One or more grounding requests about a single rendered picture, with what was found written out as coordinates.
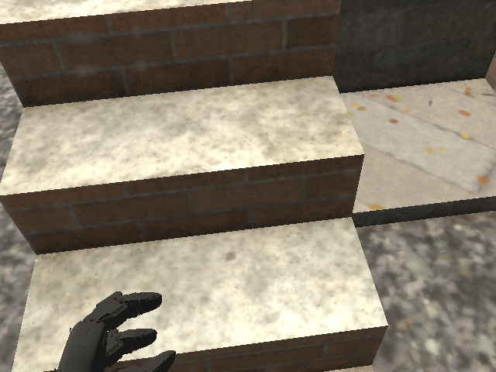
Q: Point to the left robot hand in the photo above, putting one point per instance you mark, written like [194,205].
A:
[90,348]

